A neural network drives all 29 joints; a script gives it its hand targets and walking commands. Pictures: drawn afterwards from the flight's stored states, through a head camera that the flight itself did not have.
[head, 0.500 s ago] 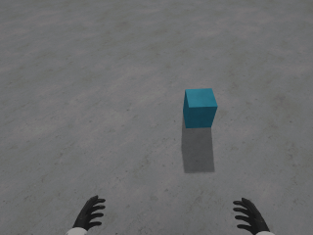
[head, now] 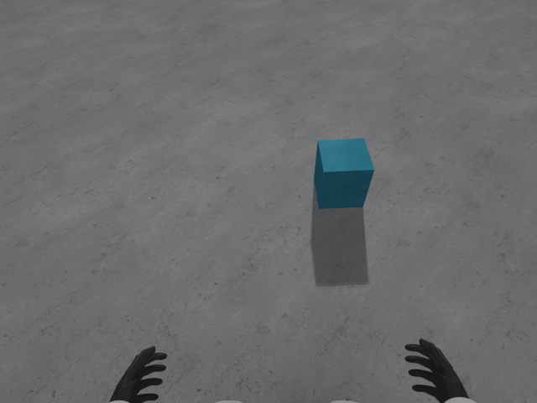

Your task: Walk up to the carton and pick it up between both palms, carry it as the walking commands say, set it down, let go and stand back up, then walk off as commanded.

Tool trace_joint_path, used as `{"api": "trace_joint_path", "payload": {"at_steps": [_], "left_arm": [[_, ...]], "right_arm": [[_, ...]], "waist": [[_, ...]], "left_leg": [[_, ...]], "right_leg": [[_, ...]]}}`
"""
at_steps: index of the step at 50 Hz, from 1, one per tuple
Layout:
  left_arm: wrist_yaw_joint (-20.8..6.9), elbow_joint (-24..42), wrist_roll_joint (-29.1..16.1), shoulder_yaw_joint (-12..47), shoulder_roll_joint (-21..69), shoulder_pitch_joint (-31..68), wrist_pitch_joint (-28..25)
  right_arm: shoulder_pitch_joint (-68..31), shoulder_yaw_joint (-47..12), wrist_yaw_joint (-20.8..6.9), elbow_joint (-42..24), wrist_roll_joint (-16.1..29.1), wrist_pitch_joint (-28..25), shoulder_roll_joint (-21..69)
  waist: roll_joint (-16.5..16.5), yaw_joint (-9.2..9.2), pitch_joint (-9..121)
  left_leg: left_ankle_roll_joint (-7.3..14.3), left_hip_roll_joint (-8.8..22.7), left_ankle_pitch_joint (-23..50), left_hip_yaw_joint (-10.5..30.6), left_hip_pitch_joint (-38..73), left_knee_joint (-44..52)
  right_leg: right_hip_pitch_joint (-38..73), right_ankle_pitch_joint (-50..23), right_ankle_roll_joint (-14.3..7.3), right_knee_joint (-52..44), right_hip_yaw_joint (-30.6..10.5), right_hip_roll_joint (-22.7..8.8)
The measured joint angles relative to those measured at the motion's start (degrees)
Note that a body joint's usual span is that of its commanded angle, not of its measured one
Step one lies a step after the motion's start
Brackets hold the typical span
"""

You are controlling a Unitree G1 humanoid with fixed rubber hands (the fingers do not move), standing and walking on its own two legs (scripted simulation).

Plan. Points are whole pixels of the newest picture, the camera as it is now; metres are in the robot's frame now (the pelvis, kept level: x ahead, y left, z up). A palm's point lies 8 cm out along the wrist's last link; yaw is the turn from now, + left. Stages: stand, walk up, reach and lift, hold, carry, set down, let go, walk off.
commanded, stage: stand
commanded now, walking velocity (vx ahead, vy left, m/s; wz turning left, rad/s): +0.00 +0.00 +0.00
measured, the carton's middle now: (340, 174) +1.11 -0.26 -0.62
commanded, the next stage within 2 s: walk up in 1.20 s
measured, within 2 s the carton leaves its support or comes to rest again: neither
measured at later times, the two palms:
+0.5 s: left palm out of the picture +0.12 +0.25 -0.10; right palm (458, 397) +0.15 -0.24 -0.09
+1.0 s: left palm out of the picture +0.10 +0.26 -0.10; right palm (461, 397) +0.15 -0.25 -0.09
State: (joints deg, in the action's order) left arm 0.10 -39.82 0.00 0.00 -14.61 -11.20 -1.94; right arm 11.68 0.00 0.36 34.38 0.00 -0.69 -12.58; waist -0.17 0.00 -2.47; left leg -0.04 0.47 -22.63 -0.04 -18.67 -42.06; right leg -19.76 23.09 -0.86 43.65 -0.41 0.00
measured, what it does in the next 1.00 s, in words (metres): stands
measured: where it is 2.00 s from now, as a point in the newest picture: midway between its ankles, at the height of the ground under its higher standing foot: outside the picture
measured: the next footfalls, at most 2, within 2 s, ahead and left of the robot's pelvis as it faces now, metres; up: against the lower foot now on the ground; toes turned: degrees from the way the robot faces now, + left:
none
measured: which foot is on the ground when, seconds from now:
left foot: down 0.00-1.00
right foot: down 0.00-1.00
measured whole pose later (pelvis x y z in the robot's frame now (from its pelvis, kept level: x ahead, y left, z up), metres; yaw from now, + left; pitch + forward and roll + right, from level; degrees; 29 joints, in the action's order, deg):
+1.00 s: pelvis +0.00 -0.01 +0.00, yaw +0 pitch -1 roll +1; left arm 0.1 -47.8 0.0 0.0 -16.3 -11.2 -2.7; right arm 11.7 0.0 0.4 34.4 0.0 -1.2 -14.2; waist -0.2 0.0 -2.9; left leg -0.2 0.5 -22.6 0.0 -18.5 -42.1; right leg -20.1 23.6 -1.4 44.7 -0.3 0.0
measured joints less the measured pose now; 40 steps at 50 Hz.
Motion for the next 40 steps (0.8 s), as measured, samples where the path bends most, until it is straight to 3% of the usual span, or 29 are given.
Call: {"api": "trace_joint_path", "payload": {"at_steps": [40], "left_arm": [[0.0,-6.2,0.0,0.0,-1.5,0.0,-0.7]], "right_arm": [[0.0,0.0,0.0,0.0,0.0,-0.5,-1.2]], "waist": [[0.0,0.0,-0.4]], "left_leg": [[0.0,0.0,0.0,0.0,0.1,0.0]], "right_leg": [[-0.4,0.5,-0.6,1.0,0.1,0.0]]}}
